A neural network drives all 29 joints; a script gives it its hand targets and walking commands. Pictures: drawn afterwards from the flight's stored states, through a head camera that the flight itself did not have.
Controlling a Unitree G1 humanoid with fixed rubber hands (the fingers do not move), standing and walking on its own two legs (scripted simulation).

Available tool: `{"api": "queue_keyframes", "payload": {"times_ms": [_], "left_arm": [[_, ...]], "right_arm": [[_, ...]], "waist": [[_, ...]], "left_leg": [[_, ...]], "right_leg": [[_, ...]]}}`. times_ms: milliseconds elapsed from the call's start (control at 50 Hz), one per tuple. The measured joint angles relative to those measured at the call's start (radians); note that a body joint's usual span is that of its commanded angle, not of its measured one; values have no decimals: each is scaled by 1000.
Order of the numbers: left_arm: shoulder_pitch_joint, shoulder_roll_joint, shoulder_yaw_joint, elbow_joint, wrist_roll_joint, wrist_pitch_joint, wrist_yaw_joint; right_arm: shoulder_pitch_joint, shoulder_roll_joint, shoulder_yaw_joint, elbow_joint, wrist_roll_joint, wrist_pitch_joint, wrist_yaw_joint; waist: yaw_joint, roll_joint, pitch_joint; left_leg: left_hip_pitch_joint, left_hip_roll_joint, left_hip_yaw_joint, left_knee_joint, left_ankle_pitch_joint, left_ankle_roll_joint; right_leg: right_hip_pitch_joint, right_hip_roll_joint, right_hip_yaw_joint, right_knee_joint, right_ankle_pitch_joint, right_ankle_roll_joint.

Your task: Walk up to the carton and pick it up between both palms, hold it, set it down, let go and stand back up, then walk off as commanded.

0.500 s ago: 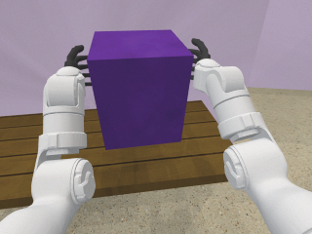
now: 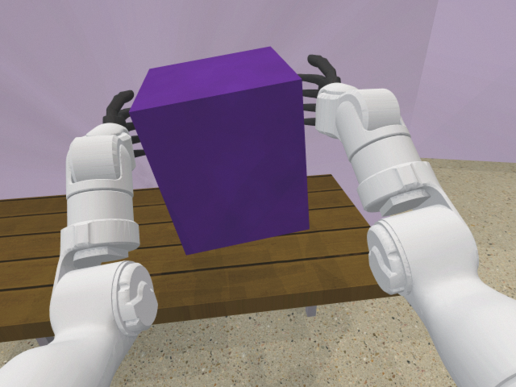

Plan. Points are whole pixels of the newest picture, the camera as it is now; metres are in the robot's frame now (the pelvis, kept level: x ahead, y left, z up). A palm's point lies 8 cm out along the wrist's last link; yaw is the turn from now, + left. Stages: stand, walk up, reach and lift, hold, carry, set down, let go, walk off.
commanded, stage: hold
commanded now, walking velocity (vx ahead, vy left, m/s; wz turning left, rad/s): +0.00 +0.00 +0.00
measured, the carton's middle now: (229, 148) +0.41 +0.02 +0.27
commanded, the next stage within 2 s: none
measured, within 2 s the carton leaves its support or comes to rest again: neither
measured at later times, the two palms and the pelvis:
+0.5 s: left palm (142, 132) +0.39 +0.15 +0.31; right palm (327, 118) +0.40 -0.14 +0.32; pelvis +0.04 -0.01 +0.00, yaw +0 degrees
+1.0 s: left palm (122, 138) +0.35 +0.16 +0.32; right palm (330, 105) +0.35 -0.13 +0.36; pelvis +0.01 +0.00 +0.00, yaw +0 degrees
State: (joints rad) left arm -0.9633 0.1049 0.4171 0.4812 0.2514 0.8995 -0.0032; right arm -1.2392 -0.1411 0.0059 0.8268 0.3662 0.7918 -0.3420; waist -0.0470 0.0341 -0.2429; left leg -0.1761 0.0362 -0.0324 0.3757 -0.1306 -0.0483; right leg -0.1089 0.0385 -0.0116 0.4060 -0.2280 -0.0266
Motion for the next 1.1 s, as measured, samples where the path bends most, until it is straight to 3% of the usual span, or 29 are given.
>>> {"api": "queue_keyframes", "payload": {"times_ms": [260, 380, 460, 640, 780, 880, 980, 1100], "left_arm": [[-26, 2, -8, 49, 0, -35, 29], [-26, 2, -52, 49, 0, -6, 32], [-20, 2, -85, 27, 0, 17, 32], [0, 2, -78, -147, 0, 59, 23], [46, -7, -51, -147, 0, 82, -35], [62, -14, -53, -148, 0, 81, -33], [61, -14, -52, -148, 0, 50, -1], [33, -14, 11, -97, 0, 30, 5]], "right_arm": [[-52, 0, 0, 97, -17, -65, 11], [-12, 0, 0, 91, -18, -65, -16], [55, 0, 0, 3, -10, -43, -41], [141, 0, 5, -223, 27, -8, -70], [143, 0, 5, -224, 27, 53, -70], [140, 0, 5, -225, 27, 58, -69], [107, 0, 5, -215, 27, 40, -48], [13, 0, 5, -75, 21, 9, 0]], "waist": [[0, -10, 0], [0, -10, 0], [0, -8, 0], [0, 10, 0], [0, 10, 0], [0, 8, 0], [0, 8, 0], [0, 6, 0]], "left_leg": [[0, 0, 0, 0, -22, 0], [0, 0, 0, 0, -36, -3], [0, 0, 0, 0, -43, -4], [0, 0, -1, 0, -45, -6], [0, 0, -2, 0, -34, -6], [0, 0, -2, 0, -23, -6], [0, 0, -2, 0, -13, -5], [0, 0, -2, 0, -5, -1]], "right_leg": [[0, 0, 0, 0, -21, 0], [0, 0, 0, 0, -35, -1], [0, 0, 0, 0, -40, -1], [1, 0, 0, 0, -41, -1], [1, 0, 0, 0, -32, -1], [1, 0, 0, 0, -22, -1], [1, 0, 0, 0, -13, -1], [1, 0, 0, 0, -6, -1]]}}
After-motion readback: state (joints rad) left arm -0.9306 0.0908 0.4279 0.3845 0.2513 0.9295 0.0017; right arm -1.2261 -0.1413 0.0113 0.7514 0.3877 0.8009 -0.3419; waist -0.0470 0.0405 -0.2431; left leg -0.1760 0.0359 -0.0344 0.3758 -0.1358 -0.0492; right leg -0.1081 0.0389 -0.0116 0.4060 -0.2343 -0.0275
